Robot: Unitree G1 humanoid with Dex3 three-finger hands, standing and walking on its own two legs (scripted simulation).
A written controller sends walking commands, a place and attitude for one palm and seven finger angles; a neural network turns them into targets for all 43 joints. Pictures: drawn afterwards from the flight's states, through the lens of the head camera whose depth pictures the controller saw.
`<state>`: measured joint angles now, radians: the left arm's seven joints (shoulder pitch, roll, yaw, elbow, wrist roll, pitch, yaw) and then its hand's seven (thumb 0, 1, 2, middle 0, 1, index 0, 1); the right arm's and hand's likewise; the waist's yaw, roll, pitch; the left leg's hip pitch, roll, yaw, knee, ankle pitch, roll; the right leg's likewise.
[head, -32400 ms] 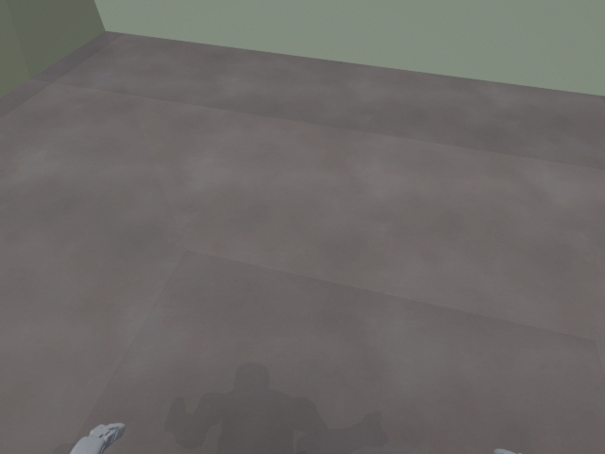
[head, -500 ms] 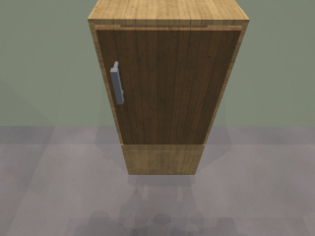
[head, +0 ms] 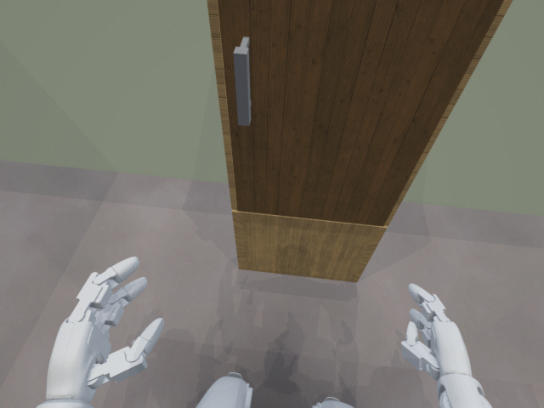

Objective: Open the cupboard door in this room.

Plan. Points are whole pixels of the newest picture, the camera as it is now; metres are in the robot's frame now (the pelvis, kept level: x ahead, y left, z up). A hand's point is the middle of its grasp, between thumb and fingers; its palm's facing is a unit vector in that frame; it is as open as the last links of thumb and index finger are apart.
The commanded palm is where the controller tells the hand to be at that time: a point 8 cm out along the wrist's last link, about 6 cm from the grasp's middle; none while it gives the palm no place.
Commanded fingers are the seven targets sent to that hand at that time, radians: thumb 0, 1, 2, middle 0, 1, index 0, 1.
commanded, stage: raise the hand with hooked fingers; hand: left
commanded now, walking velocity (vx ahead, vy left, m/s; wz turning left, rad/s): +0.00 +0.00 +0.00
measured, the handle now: (244, 83) +0.60 +0.13 +0.14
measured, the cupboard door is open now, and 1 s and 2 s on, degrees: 0 0 0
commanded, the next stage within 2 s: move the hooked fingers beside the handle in 1.54 s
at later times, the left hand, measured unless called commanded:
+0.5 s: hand (111, 270) +0.24 +0.23 +0.11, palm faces +0.03 -1.00 -0.08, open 12.4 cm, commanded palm +0.22 +0.29 +0.11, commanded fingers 0.00 -0.36 0.36 -0.29 -1.11 -0.29 -1.11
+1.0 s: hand (60, 201) +0.29 +0.29 +0.17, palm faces +0.08 -1.00 -0.04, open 13.9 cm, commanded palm +0.27 +0.34 +0.17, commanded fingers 0.00 -0.50 0.30 -0.30 -1.20 -0.30 -1.20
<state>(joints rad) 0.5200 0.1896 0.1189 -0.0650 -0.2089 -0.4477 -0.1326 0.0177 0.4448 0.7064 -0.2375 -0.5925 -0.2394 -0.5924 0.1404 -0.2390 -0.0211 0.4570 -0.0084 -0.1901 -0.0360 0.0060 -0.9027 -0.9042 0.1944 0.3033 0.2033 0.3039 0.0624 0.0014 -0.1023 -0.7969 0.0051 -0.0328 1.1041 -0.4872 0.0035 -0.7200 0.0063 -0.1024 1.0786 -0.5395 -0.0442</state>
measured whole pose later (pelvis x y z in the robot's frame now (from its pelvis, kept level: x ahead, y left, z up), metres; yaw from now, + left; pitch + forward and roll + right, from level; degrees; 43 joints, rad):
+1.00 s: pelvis +0.01 +0.02 +0.05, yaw -1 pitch +3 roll -2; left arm -0.05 0.40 0.41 0.29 -0.34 -0.14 -0.41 -0.01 -0.50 0.30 -0.30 -1.20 -0.31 -1.20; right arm 0.25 -0.26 0.07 0.60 0.04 -0.23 -0.11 0.01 -0.90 -0.90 0.20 0.30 0.21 0.30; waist 0.03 0.04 -0.04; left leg -0.46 0.00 -0.01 0.74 -0.34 0.03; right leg -0.38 0.01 -0.07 0.69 -0.36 -0.01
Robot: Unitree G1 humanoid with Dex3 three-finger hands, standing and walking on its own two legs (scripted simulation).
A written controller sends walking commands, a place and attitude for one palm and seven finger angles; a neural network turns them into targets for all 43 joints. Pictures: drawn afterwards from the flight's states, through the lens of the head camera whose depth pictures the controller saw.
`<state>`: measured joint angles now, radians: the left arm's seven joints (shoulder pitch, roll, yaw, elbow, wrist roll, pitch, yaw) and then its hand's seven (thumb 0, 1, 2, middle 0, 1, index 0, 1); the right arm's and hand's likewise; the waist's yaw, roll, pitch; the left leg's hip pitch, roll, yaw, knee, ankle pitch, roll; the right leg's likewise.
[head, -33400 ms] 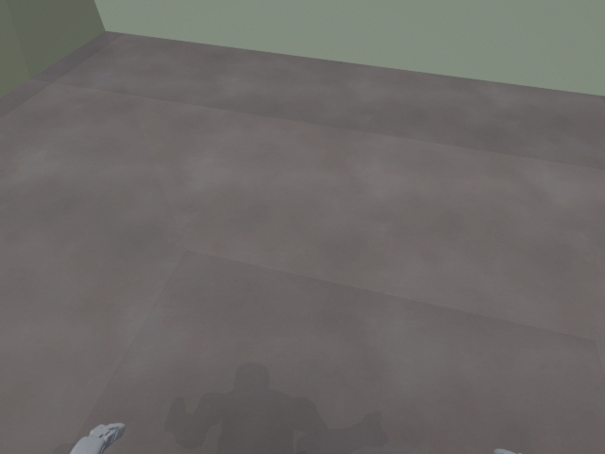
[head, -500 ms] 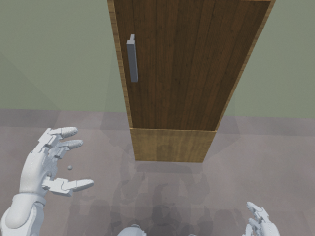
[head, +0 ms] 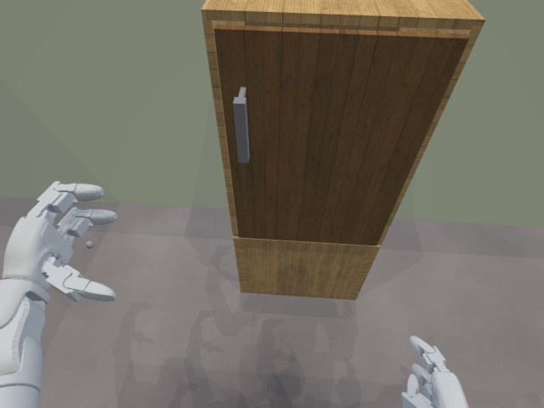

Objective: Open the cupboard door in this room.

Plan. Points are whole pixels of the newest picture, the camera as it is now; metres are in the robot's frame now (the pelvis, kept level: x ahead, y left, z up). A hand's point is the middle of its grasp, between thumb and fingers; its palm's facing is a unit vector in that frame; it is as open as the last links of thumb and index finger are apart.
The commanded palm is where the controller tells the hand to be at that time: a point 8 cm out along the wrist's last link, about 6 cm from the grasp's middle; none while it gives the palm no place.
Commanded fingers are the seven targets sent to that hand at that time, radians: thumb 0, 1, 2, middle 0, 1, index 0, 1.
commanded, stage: raise the hand with hooked fingers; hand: left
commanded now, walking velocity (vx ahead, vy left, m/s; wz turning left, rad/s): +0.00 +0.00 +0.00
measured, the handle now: (243, 126) +0.59 +0.12 +0.09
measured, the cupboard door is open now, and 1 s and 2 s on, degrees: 0 0 0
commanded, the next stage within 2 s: move the hooked fingers beside the handle in 0.54 s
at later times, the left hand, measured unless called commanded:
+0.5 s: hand (98, 236) +0.30 +0.27 +0.11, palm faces +0.06 -1.00 -0.02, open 14.0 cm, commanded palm +0.26 +0.31 +0.11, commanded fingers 0.00 -0.50 0.30 -0.30 -1.20 -0.30 -1.20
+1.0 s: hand (139, 206) +0.35 +0.23 +0.11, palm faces +0.01 -1.00 -0.01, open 14.0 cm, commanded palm +0.33 +0.28 +0.11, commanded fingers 0.00 -0.50 0.30 -0.30 -1.20 -0.30 -1.20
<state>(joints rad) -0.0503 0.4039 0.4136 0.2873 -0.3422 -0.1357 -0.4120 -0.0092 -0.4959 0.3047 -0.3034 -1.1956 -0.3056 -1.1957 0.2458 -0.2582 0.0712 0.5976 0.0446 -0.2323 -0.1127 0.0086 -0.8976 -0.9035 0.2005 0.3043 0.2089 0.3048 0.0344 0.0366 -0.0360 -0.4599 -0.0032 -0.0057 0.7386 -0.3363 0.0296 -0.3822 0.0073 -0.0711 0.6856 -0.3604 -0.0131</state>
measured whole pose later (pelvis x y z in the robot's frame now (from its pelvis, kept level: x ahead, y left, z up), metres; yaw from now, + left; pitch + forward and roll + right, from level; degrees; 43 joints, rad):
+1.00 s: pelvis -0.01 -0.01 +0.00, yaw -1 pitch +5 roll -1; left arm -0.34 0.40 0.35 0.54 -0.28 -0.14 -0.38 -0.01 -0.50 0.30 -0.30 -1.20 -0.30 -1.20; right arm 0.26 -0.27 0.06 0.61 0.05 -0.20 -0.11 0.01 -0.90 -0.90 0.20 0.30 0.21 0.30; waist -0.01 0.03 -0.03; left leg -0.49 0.00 0.00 0.72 -0.31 0.02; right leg -0.42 0.01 -0.06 0.68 -0.34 -0.02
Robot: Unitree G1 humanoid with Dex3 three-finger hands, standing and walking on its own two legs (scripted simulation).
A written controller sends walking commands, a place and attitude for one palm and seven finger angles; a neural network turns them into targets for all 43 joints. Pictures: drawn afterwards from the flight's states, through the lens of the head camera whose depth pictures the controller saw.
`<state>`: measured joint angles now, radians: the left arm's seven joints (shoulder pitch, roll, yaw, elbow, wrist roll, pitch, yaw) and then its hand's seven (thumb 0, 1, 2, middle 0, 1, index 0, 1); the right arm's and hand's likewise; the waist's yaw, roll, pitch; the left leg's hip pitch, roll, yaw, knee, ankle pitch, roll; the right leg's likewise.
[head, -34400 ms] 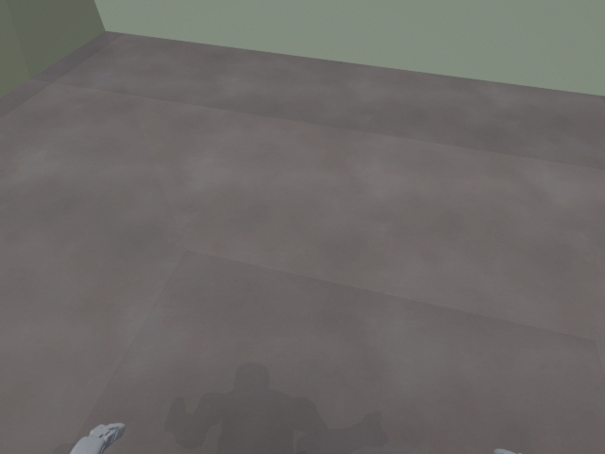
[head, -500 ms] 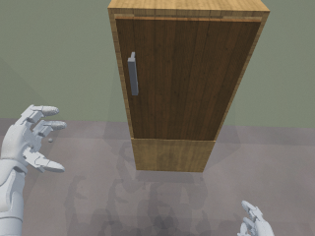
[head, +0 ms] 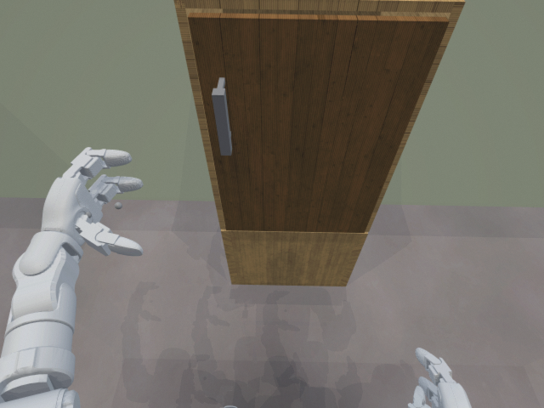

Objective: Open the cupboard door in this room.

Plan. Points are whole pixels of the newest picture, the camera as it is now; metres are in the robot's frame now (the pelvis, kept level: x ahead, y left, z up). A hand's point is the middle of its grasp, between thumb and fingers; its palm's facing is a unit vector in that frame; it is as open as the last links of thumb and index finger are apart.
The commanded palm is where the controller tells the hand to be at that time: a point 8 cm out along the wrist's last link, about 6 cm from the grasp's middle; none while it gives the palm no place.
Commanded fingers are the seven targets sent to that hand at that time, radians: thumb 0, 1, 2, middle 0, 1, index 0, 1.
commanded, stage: move the hooked fingers beside the handle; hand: left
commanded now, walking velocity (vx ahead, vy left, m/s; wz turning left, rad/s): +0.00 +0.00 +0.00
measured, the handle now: (224, 117) +0.60 +0.13 +0.09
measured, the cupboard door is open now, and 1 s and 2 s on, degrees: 0 0 0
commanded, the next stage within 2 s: none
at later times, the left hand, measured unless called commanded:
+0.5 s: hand (149, 169) +0.44 +0.22 +0.10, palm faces +0.01 -1.00 +0.02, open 14.0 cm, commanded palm +0.41 +0.27 +0.10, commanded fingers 0.00 -0.50 0.30 -0.30 -1.20 -0.30 -1.20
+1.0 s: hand (177, 138) +0.51 +0.19 +0.11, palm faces +0.04 -1.00 +0.01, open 14.0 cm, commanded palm +0.49 +0.24 +0.09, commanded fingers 0.00 -0.50 0.30 -0.30 -1.20 -0.30 -1.20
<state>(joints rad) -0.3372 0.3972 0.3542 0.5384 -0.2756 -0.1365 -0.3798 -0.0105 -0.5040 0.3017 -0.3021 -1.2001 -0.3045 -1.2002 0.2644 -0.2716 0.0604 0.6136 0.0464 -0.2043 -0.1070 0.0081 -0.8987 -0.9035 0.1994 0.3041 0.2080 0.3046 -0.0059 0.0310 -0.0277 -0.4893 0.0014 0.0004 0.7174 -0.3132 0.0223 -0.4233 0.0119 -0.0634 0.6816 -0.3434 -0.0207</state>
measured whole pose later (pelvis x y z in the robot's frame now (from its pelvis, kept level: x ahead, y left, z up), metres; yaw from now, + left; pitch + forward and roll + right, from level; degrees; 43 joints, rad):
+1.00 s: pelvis +0.01 +0.00 -0.02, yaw -2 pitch +14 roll -2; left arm -0.90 0.51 0.41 1.17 -0.11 -0.32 -0.24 -0.01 -0.50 0.30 -0.30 -1.20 -0.30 -1.20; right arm 0.40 -0.28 0.03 0.67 0.01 -0.03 -0.03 0.00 -0.90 -0.90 0.20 0.30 0.21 0.30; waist -0.14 0.02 -0.07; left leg -0.71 0.02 0.02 0.83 -0.37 0.03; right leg -0.65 0.03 -0.04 0.78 -0.38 -0.02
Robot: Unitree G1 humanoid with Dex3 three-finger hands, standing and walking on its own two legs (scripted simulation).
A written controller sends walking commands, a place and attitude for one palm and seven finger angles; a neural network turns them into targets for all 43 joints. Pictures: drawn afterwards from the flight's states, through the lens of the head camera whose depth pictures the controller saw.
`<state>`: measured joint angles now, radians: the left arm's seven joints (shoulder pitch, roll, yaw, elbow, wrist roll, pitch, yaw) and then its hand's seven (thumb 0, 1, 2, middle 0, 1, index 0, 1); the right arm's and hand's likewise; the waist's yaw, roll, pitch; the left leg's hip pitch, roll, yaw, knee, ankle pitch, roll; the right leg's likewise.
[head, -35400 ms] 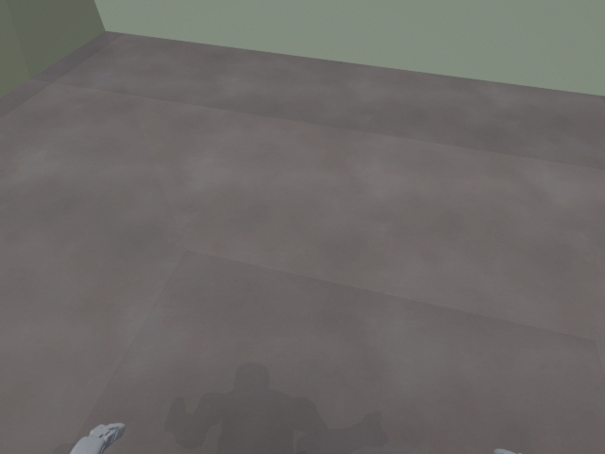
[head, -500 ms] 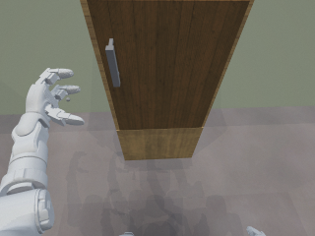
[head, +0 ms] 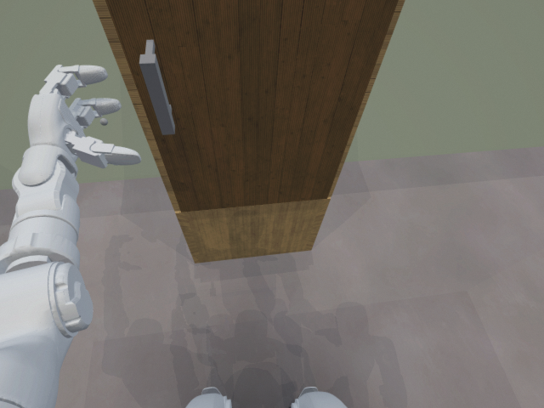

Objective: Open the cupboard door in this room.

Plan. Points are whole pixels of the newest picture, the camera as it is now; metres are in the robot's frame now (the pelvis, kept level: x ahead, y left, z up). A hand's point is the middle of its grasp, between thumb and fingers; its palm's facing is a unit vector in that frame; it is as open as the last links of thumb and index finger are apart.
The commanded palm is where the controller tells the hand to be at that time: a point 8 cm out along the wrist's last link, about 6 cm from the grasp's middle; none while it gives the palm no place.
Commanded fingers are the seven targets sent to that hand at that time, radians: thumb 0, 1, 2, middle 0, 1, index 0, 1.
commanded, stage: move the hooked fingers beside the handle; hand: left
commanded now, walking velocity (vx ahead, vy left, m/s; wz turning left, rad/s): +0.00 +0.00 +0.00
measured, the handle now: (159, 89) +0.58 +0.15 +0.10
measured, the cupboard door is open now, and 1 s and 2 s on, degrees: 0 0 0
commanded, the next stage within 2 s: slide the fingers in behind the handle in 1.14 s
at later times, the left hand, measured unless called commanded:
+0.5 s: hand (120, 103) +0.54 +0.20 +0.11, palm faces +0.08 -1.00 +0.01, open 14.0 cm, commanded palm +0.51 +0.24 +0.11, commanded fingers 0.00 -0.50 0.30 -0.30 -1.20 -0.30 -1.20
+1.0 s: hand (123, 109) +0.53 +0.19 +0.11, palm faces +0.08 -1.00 +0.01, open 14.0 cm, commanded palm +0.50 +0.24 +0.10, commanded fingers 0.00 -0.50 0.30 -0.30 -1.20 -0.30 -1.20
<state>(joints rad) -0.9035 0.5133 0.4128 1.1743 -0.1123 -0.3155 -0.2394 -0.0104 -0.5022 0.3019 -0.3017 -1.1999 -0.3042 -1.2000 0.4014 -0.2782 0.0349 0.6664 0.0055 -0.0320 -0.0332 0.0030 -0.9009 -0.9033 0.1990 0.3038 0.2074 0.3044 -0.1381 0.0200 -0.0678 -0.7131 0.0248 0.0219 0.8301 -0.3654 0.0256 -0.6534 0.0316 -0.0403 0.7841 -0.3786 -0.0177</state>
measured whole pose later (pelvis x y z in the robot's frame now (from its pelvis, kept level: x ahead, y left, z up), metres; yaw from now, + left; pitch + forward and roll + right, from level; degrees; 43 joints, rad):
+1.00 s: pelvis +0.01 +0.00 -0.01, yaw +0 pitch +18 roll -3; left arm -1.00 0.51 0.41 1.22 -0.06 -0.33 -0.16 -0.01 -0.50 0.30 -0.30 -1.20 -0.30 -1.20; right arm 0.40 -0.28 0.03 0.63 -0.02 0.02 0.00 0.00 -0.90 -0.90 0.20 0.30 0.21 0.30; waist -0.17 0.03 -0.08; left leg -0.81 0.03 0.01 0.89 -0.40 0.03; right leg -0.74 0.04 -0.05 0.82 -0.40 -0.01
